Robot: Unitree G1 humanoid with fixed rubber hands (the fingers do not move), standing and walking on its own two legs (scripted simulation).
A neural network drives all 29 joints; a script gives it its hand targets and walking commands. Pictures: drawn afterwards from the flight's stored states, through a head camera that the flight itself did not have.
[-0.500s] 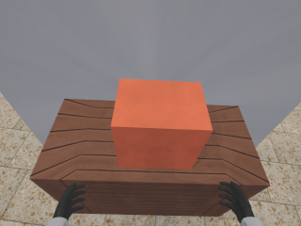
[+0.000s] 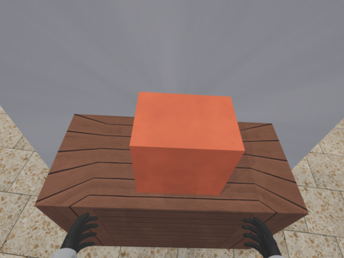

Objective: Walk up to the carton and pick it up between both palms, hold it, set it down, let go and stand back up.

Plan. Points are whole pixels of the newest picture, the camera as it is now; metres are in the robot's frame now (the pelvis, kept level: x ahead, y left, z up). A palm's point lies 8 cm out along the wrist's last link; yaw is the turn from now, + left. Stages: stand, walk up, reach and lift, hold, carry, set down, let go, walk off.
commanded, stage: let go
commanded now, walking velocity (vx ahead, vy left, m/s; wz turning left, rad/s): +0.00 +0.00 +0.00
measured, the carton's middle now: (181, 146) +0.45 +0.00 -0.07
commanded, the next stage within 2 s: stand in 0.04 s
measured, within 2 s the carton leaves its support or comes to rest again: neither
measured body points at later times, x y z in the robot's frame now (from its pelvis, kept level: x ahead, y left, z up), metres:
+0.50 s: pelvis -0.01 +0.01 +0.00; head -0.04 +0.04 +0.45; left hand +0.07 +0.29 -0.13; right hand +0.16 -0.24 -0.10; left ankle +0.03 +0.13 -0.74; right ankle -0.04 -0.12 -0.74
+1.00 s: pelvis -0.03 +0.02 +0.00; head -0.05 +0.05 +0.45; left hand +0.01 +0.31 -0.14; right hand +0.12 -0.24 -0.10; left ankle +0.03 +0.13 -0.74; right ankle -0.04 -0.12 -0.74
